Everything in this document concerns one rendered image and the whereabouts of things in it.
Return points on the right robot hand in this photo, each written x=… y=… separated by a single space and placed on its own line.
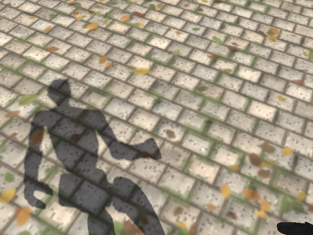
x=295 y=228

